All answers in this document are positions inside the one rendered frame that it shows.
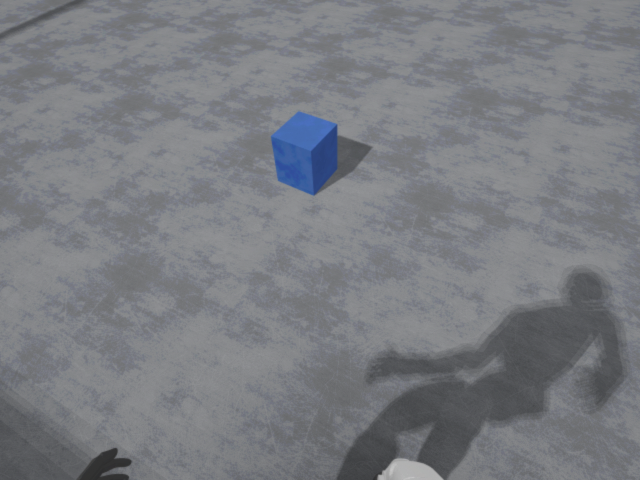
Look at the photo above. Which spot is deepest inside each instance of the carton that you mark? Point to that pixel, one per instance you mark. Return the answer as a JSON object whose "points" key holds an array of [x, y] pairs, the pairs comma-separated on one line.
{"points": [[305, 152]]}

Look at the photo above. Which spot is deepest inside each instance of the left robot hand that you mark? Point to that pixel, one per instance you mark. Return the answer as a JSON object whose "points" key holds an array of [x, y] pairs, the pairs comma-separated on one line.
{"points": [[103, 463]]}

